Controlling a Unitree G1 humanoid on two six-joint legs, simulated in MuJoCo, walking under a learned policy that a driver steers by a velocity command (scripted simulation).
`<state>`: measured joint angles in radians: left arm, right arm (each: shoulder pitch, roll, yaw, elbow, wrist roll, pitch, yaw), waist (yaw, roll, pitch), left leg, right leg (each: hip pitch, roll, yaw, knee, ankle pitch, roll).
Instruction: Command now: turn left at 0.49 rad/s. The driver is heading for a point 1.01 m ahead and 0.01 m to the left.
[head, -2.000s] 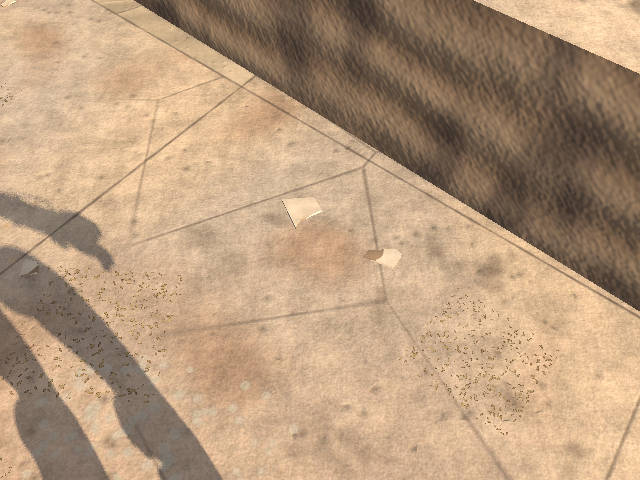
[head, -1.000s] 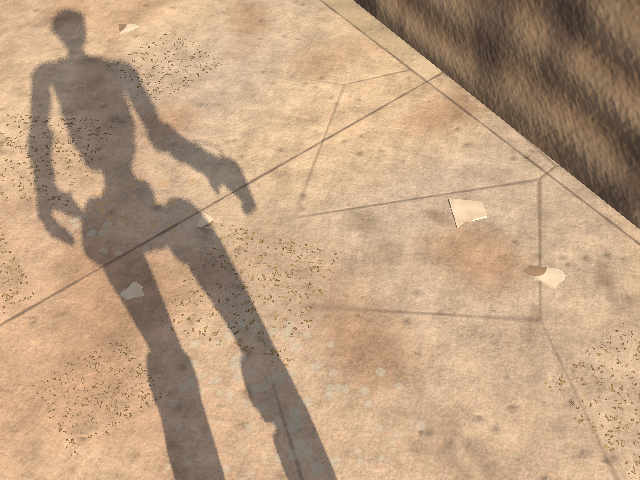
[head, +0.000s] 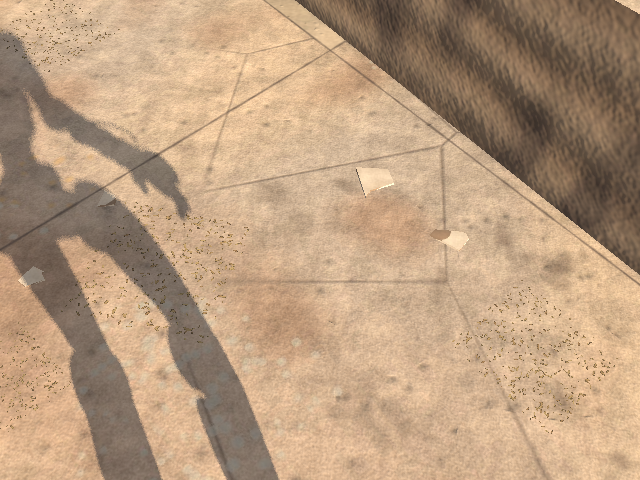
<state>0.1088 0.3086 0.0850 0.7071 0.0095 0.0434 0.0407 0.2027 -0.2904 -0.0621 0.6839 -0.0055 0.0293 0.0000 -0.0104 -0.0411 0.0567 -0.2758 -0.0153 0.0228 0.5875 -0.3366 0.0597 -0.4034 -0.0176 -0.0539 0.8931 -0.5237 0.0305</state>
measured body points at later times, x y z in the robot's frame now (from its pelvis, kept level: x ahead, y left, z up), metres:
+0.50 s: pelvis +0.11 -0.02 +0.01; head +0.13 -0.03 +0.45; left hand +0.19 +0.28 -0.08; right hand +0.28 -0.27 -0.10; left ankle -0.01 +0.08 -0.67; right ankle +0.15 -0.13 -0.73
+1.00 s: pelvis +0.34 +0.06 +0.01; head +0.36 +0.07 +0.46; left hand +0.44 +0.35 -0.10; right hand +0.47 -0.21 -0.08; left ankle +0.34 +0.17 -0.73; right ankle +0.32 -0.09 -0.64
